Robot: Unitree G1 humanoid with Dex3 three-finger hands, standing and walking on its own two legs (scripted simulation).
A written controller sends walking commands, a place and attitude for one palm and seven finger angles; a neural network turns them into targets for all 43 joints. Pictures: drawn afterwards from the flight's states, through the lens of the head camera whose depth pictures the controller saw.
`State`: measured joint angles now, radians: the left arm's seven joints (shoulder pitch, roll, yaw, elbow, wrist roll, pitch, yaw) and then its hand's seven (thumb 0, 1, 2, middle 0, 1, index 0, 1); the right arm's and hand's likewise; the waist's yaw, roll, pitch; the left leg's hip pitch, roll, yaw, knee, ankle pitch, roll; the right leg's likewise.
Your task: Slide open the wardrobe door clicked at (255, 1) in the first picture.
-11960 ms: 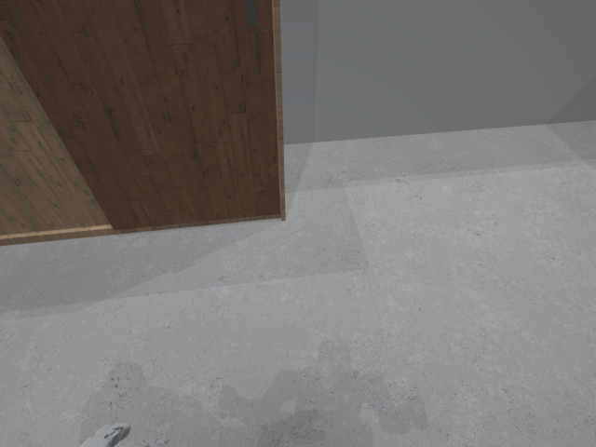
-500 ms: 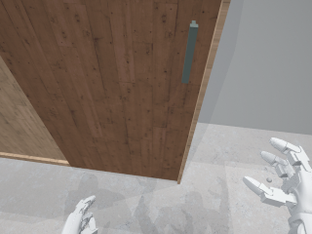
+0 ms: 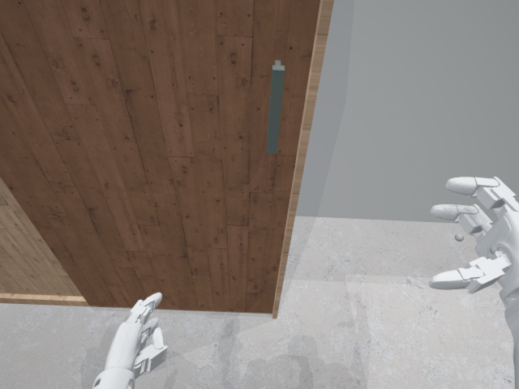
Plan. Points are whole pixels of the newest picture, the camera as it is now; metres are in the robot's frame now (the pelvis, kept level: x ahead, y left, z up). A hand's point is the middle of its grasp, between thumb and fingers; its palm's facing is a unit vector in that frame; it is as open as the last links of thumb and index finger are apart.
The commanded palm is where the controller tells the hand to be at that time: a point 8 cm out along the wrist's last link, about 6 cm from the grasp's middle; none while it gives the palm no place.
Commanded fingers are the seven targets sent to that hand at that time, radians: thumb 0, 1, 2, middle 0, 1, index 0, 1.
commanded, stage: raise the hand with hooked fingers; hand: right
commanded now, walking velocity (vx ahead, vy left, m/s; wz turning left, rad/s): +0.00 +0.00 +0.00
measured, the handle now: (274, 108) +0.57 -0.04 +0.18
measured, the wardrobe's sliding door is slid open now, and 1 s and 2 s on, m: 0.00 0.00 0.00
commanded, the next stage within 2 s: move the hooked fingers beside the handle in 0.70 s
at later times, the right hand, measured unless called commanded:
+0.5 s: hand (466, 218) +0.27 -0.25 +0.20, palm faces +0.09 +0.99 -0.06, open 14.0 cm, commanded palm +0.24 -0.31 +0.21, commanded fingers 0.00 0.50 -0.30 0.30 1.20 0.30 1.20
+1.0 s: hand (453, 199) +0.30 -0.25 +0.20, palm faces +0.12 +0.99 -0.03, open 14.0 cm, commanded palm +0.27 -0.28 +0.20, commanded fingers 0.00 0.50 -0.30 0.30 1.20 0.30 1.20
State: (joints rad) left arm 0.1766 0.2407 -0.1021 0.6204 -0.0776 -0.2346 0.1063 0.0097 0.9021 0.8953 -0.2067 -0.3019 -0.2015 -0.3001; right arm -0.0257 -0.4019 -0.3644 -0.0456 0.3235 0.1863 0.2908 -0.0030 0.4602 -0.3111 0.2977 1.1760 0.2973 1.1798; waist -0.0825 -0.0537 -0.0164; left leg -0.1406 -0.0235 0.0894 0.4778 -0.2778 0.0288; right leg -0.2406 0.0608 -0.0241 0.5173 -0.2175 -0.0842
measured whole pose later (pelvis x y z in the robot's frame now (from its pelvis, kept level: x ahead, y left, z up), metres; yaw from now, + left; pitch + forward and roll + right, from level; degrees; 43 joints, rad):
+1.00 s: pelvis +0.00 +0.01 +0.00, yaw -1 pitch -3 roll +1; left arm 0.17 0.25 -0.10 0.64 -0.10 -0.17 0.11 0.01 0.90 0.90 -0.21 -0.30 -0.20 -0.30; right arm -0.25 -0.45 -0.39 0.10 0.31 0.32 0.31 -0.01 0.50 -0.29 0.30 1.20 0.30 1.20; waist -0.08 -0.05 -0.01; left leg -0.12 -0.03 0.10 0.44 -0.27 0.04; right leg -0.22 0.06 -0.01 0.48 -0.20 -0.07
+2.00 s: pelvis +0.02 +0.03 +0.00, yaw +2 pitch +0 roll +0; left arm 0.25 0.26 -0.06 0.67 -0.09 -0.04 0.08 0.01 0.90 0.90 -0.21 -0.30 -0.20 -0.30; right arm -0.63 -0.35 -0.24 0.51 0.21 0.27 0.10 -0.01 0.50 -0.30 0.30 1.20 0.30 1.20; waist 0.00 -0.03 -0.03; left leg -0.17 -0.06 0.07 0.44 -0.27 0.06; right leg -0.26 0.03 -0.03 0.47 -0.21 -0.05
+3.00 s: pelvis +0.02 +0.02 +0.00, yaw +3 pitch +3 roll +1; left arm 0.30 0.26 -0.03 0.69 -0.06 -0.06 0.03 0.01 0.91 0.90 -0.20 -0.30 -0.20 -0.30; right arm -0.88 -0.28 -0.24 0.86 0.13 0.06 -0.01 -0.01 0.50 -0.29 0.30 1.20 0.30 1.21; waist 0.05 -0.03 -0.05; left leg -0.25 -0.06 0.05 0.48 -0.28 0.05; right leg -0.34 0.03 -0.05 0.51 -0.23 -0.06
